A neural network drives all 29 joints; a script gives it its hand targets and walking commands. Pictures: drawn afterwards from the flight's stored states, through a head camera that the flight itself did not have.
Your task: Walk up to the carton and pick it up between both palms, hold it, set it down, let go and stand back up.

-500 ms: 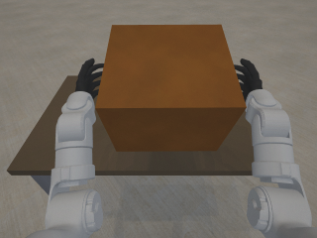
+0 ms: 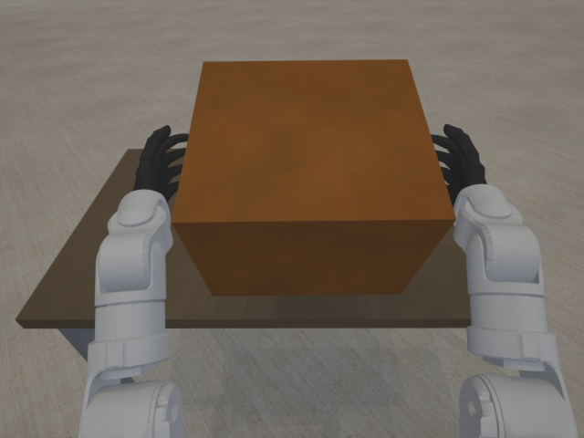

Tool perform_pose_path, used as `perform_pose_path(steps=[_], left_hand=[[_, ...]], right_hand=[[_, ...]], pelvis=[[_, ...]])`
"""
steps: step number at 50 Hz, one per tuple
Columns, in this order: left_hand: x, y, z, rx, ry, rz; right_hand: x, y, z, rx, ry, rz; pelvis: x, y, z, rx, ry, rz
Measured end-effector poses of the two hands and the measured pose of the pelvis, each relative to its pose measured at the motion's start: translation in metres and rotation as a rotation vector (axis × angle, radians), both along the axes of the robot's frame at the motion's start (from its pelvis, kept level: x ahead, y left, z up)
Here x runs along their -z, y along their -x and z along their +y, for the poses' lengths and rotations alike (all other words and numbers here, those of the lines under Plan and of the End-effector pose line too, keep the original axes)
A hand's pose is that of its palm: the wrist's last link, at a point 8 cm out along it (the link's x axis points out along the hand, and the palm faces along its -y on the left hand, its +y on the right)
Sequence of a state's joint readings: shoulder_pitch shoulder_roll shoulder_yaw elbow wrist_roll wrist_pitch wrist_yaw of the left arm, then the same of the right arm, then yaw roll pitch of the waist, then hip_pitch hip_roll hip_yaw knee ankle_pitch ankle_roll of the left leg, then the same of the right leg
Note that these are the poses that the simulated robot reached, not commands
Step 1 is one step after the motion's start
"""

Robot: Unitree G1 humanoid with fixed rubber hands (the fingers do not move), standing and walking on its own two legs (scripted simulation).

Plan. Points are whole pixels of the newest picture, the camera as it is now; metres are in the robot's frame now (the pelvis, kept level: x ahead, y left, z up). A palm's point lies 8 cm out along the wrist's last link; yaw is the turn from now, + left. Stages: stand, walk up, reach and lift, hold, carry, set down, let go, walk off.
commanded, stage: hold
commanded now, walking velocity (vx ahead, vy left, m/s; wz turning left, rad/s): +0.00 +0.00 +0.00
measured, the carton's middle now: (306, 182) +0.43 +0.01 +0.16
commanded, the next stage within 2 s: none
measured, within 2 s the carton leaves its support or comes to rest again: neither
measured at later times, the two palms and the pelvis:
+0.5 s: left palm (150, 171) +0.35 +0.20 +0.23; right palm (465, 168) +0.36 -0.18 +0.23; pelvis -0.02 +0.01 +0.00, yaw +0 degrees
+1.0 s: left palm (170, 190) +0.36 +0.19 +0.20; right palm (464, 189) +0.36 -0.20 +0.19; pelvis +0.02 +0.00 +0.00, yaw +0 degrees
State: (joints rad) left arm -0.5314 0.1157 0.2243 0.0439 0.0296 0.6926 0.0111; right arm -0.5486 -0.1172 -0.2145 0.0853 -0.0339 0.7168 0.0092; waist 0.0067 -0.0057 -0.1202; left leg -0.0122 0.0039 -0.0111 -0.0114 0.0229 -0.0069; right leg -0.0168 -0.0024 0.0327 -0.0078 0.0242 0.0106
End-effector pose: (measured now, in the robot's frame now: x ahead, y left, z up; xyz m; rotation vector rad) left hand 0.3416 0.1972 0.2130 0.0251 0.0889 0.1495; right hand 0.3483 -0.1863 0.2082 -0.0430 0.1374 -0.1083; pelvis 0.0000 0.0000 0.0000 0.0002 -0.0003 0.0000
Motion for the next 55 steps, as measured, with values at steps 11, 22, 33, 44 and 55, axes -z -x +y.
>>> perform_pose_path(steps=[11,22,33,44,55], left_hand=[[0.032,0.013,0.001,0.006,0.018,0.134],[-0.017,-0.003,0.005,0.002,0.023,-0.003],[0.022,-0.037,-0.004,0.024,0.013,0.129],[0.027,-0.037,-0.009,0.019,0.006,0.044],[0.028,-0.008,-0.007,0.010,-0.008,0.091]], right_hand=[[0.031,0.017,0.000,0.009,0.001,0.132],[-0.021,-0.001,0.004,0.006,-0.009,-0.006],[0.021,-0.027,-0.005,0.022,0.009,0.124],[0.023,-0.030,-0.010,0.020,0.012,0.039],[0.027,-0.004,-0.008,0.009,0.010,0.084]], pelvis=[[0.002,0.032,0.001,0.004,-0.001,0.008],[0.003,0.026,0.007,0.003,-0.004,0.036],[0.001,0.002,0.006,0.007,-0.001,0.039],[0.000,-0.021,0.000,0.007,0.000,0.068],[0.000,-0.006,-0.002,0.001,0.000,0.011]])
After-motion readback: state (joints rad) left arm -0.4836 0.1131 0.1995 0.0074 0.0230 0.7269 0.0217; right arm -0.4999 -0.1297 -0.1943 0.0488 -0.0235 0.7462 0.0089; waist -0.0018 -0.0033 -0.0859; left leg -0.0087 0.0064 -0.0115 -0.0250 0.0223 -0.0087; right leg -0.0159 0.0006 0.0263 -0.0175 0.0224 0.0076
